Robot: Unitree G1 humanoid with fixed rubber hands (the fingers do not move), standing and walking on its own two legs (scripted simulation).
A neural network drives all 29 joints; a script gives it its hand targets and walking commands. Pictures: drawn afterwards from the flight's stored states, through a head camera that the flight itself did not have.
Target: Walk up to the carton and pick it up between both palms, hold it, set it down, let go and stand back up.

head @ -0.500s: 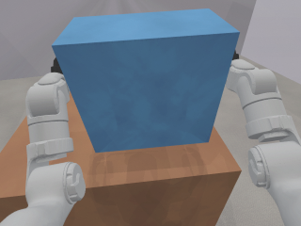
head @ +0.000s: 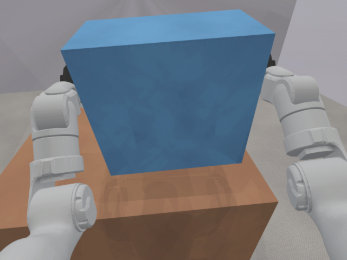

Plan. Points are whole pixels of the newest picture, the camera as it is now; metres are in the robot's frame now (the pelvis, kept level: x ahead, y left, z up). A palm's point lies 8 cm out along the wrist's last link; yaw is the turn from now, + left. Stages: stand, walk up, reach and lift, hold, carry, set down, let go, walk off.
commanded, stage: hold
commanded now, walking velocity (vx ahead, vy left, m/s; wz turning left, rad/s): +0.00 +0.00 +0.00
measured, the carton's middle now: (170, 98) +0.36 +0.00 +0.28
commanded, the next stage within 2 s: none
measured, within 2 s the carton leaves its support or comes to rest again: neither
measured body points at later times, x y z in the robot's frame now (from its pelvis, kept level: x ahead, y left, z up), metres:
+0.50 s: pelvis +0.00 +0.00 +0.00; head -0.09 +0.00 +0.44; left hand +0.37 +0.20 +0.30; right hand +0.38 -0.20 +0.31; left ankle +0.02 +0.13 -0.75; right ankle +0.01 -0.11 -0.75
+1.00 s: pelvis +0.00 +0.00 +0.00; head -0.09 +0.02 +0.44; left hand +0.37 +0.20 +0.30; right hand +0.38 -0.20 +0.32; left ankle +0.02 +0.13 -0.75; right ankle +0.01 -0.11 -0.75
